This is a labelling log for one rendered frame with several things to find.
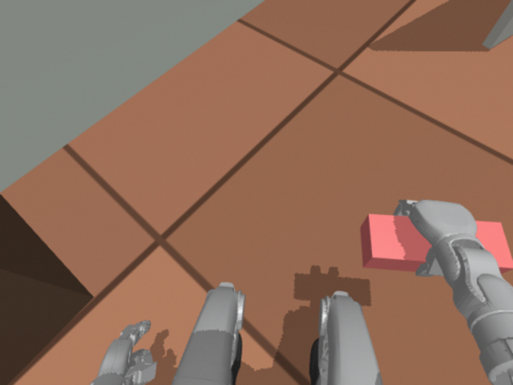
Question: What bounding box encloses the left robot hand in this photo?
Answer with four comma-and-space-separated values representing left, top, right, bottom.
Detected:
97, 320, 157, 385

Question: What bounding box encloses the right robot arm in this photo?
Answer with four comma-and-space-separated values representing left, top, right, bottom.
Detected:
434, 233, 513, 385

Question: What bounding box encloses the right robot hand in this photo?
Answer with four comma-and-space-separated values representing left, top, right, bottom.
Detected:
393, 200, 477, 277

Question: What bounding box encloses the carton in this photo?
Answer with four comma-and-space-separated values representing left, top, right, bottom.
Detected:
360, 214, 513, 274

